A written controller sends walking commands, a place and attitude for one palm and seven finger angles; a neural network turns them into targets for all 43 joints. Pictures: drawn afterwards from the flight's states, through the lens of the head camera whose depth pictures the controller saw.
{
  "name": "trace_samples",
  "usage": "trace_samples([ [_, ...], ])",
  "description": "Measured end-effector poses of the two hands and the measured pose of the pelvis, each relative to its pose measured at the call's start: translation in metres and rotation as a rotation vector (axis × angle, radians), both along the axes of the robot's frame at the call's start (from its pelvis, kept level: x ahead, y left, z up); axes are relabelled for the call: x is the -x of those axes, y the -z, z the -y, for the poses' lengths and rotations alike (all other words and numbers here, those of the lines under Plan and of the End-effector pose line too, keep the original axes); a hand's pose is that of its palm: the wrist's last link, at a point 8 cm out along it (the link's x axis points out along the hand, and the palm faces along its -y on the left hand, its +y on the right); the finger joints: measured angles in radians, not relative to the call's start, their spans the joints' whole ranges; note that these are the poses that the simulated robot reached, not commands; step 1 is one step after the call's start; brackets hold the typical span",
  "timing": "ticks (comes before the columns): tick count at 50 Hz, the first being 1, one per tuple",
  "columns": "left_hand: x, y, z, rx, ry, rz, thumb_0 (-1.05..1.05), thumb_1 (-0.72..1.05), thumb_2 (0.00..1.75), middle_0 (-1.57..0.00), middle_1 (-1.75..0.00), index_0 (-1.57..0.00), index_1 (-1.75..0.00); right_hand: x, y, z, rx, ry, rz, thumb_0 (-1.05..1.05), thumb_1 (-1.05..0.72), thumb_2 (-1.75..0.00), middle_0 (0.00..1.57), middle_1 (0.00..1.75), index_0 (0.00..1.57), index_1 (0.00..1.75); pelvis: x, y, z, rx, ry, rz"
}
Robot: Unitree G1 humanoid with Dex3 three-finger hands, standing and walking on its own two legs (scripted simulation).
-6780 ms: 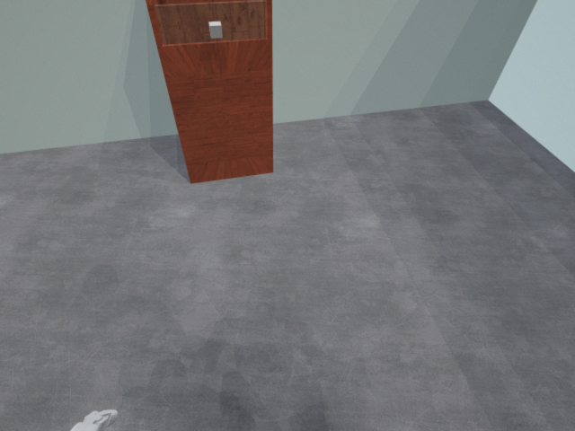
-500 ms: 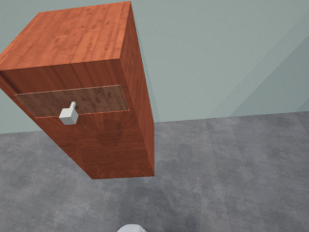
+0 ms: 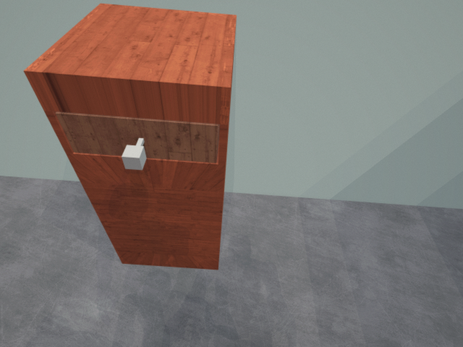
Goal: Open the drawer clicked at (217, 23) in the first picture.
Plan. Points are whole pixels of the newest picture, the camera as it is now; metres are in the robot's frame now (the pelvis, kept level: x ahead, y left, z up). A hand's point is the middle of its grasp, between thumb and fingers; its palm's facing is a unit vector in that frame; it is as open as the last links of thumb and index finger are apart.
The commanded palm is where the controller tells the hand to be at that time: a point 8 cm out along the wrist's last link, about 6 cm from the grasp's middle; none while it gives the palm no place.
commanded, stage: come to a stop and stand still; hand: left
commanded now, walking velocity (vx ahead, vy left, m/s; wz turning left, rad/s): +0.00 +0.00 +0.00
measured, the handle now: (137, 151) +0.53 +0.29 -0.01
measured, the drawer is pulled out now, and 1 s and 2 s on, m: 0.00 0.00 0.00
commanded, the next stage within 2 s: look again from close up in 0.34 s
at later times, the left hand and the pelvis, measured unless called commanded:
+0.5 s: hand out of the picture +0.03 +0.18 -0.18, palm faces +0.00 -0.98 -0.21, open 7.3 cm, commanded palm none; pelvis +0.01 +0.01 +0.00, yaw -1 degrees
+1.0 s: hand out of the picture +0.01 +0.18 -0.18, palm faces -0.01 -0.98 -0.20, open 7.4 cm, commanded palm none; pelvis +0.01 +0.01 -0.01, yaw -2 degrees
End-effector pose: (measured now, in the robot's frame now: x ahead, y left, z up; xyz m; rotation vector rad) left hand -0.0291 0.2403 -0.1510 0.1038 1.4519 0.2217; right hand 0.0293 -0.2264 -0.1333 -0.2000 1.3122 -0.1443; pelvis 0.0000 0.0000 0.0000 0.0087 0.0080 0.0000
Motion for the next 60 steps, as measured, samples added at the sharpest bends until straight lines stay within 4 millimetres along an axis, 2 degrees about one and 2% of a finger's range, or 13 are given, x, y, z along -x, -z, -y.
trace_samples([
  [10, -0.034, -0.006, 0.012, 0.006, 0.071, 0.022, 0.01, 0.91, 0.9, -0.2, -0.3, -0.19, -0.3, 0.031, 0.02, -0.022, -0.059, 0.075, -0.099, 0.01, -0.93, -0.9, 0.2, 0.3, 0.2, 0.3, -0.011, 0.002, -0.01, 0.001, 0.02, 0.0],
  [20, -0.055, -0.006, 0.009, -0.009, 0.087, 0.062, 0.02, 0.93, 0.9, -0.2, -0.3, -0.2, -0.3, 0.046, 0.017, -0.032, -0.076, 0.092, -0.133, 0.0, -0.92, -0.9, 0.2, 0.3, 0.2, 0.3, -0.014, 0.0, -0.007, 0.01, 0.023, 0.015],
  [28, -0.046, -0.003, 0.005, -0.009, 0.12, 0.069, 0.01, 0.93, 0.9, -0.2, -0.3, -0.2, -0.3, 0.044, 0.019, -0.028, -0.063, 0.075, -0.091, 0.0, -0.92, -0.9, 0.2, 0.3, 0.2, 0.3, -0.004, 0.005, -0.013, 0.022, 0.019, 0.0],
  [37, -0.039, -0.005, -0.003, -0.015, 0.11, 0.059, 0.01, 0.91, 0.9, -0.2, -0.3, -0.2, -0.3, 0.036, 0.025, -0.035, -0.077, 0.05, -0.054, 0.0, -0.92, -0.9, 0.2, 0.3, 0.2, 0.3, -0.007, 0.007, -0.021, 0.009, 0.026, 0.019],
  [55, -0.043, -0.002, 0.013, 0.008, 0.105, 0.029, 0.01, 0.91, 0.9, -0.2, -0.3, -0.2, -0.3, 0.036, 0.021, -0.023, -0.062, 0.061, -0.109, 0.0, -0.91, -0.9, 0.2, 0.3, 0.2, 0.3, -0.017, 0.005, -0.009, 0.004, 0.032, 0.01],
  [60, -0.048, -0.001, 0.011, -0.006, 0.083, 0.048, 0.01, 0.92, 0.9, -0.2, -0.3, -0.2, -0.3, 0.031, 0.024, -0.017, -0.055, 0.053, -0.12, 0.0, -0.91, -0.9, 0.2, 0.3, 0.2, 0.3, -0.017, 0.008, -0.007, 0.003, 0.014, 0.005],
])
